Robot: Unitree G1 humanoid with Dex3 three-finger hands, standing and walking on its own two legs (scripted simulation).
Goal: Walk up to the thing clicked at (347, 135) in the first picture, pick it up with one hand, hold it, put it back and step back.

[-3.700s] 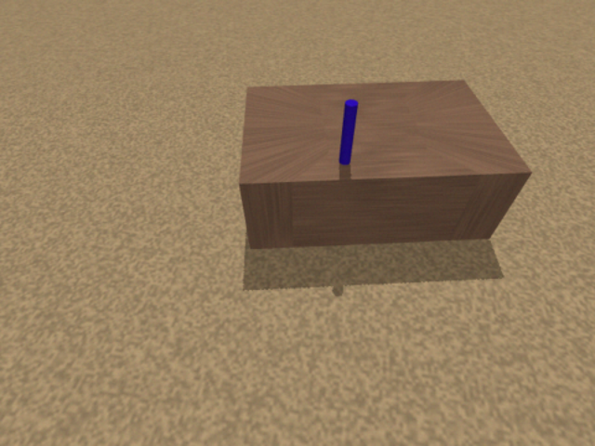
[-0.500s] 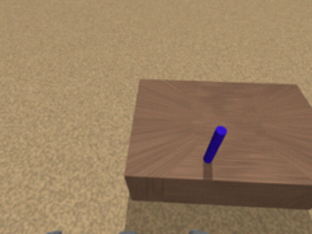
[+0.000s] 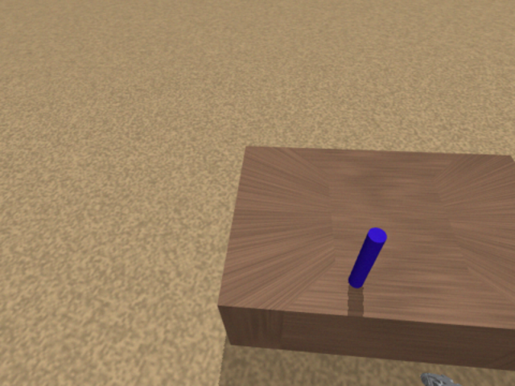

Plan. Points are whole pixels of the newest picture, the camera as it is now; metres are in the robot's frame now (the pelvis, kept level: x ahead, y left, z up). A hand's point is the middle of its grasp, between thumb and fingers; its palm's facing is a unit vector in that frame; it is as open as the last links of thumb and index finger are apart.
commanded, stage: walk up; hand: right
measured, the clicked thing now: (365, 260) +0.47 -0.23 -0.26
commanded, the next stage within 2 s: stand in 0.78 s
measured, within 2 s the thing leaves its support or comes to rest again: neither
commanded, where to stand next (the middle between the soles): +0.06 +0.00 m, yaw -2 degrees
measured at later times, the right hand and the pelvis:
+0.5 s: hand out of the picture +0.06 -0.26 -0.15, palm faces -0.01 +0.94 -0.33, open 7.4 cm; pelvis +0.00 +0.00 +0.01, yaw +0 degrees
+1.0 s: hand out of the picture +0.10 -0.25 -0.15, palm faces -0.03 +0.94 -0.33, open 7.4 cm; pelvis +0.02 +0.00 +0.01, yaw +0 degrees
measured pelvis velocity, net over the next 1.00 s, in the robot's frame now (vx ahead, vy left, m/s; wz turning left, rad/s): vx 0.02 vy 0.00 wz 0.00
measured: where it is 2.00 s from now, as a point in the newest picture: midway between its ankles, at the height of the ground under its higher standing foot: outside the picture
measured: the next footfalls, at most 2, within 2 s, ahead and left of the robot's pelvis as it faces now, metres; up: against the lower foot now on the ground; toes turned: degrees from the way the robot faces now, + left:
none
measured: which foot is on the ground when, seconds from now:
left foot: down 0.00-1.00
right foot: down 0.00-1.00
